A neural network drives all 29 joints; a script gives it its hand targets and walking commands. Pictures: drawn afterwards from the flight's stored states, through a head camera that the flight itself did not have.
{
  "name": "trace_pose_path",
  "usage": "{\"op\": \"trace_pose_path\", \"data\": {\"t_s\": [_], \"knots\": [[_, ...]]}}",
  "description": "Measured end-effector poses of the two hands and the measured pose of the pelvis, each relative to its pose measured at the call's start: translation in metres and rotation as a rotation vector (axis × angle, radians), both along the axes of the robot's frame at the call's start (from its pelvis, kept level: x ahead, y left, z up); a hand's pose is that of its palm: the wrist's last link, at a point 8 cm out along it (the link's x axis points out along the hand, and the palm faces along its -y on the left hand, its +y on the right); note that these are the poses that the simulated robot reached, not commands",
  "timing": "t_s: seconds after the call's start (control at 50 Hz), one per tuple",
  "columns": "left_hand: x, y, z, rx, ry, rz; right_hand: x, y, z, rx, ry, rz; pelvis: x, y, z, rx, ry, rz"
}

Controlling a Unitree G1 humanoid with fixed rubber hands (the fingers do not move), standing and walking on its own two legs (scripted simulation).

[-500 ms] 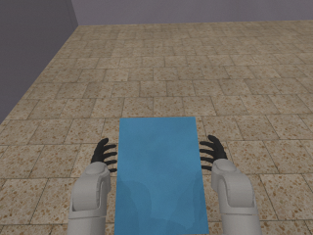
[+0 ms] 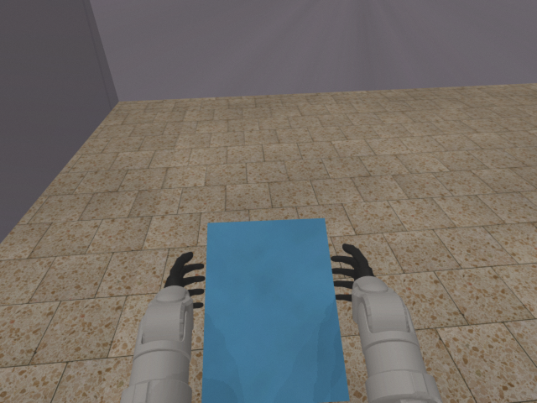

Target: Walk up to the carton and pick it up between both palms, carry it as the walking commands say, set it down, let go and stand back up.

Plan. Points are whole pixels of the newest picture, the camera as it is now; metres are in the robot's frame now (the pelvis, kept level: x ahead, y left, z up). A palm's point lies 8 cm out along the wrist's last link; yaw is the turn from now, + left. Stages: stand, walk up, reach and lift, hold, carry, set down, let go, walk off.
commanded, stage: hold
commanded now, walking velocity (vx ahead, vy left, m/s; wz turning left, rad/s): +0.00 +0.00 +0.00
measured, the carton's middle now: (269, 309) +0.33 +0.02 -0.05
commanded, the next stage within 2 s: set down in 0.16 s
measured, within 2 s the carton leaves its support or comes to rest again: neither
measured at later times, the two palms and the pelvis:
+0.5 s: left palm (186, 311) +0.29 +0.15 +0.02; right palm (362, 298) +0.31 -0.14 +0.01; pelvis +0.01 -0.02 +0.00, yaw +1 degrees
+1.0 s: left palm (188, 331) +0.30 +0.16 -0.07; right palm (346, 321) +0.32 -0.13 -0.07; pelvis -0.03 -0.01 -0.04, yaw +0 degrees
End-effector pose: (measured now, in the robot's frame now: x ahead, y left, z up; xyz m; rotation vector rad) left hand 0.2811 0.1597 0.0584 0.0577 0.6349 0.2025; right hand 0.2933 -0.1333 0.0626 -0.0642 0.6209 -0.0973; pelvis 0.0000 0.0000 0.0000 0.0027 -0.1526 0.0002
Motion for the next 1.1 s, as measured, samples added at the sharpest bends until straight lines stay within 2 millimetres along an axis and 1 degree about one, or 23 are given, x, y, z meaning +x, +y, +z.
{"op": "trace_pose_path", "data": {"t_s": [0.18,0.38,0.56,0.66,0.78,0.96,1.1], "knots": [[-0.005,0.003,-0.013,0.001,0.045,0.002,-0.002,0.001,-0.014,-0.001,0.044,0.043,0.009,-0.002,0.003,0.000,-0.003,0.003],[0.004,-0.002,-0.028,-0.009,0.072,0.018,0.013,-0.004,-0.035,0.002,0.070,0.049,0.012,-0.012,-0.001,-0.002,0.023,0.010],[0.005,-0.009,-0.052,-0.029,0.097,0.013,0.017,-0.012,-0.058,0.002,0.097,0.040,0.012,-0.021,-0.004,0.000,0.081,0.012],[0.005,-0.009,-0.068,-0.039,0.103,0.023,0.018,-0.011,-0.074,0.004,0.105,0.029,0.007,-0.023,-0.008,0.001,0.132,0.013],[0.006,-0.004,-0.085,-0.045,0.095,0.043,0.020,-0.005,-0.091,0.014,0.100,0.012,-0.005,-0.021,-0.015,0.003,0.198,0.009],[0.018,0.004,-0.117,-0.046,0.077,0.049,0.025,0.005,-0.123,0.023,0.084,-0.027,-0.022,-0.014,-0.032,0.003,0.330,0.000],[0.029,0.004,-0.146,-0.056,0.073,0.047,0.033,0.005,-0.153,0.027,0.081,-0.044,-0.031,-0.007,-0.048,0.007,0.447,-0.005]]}}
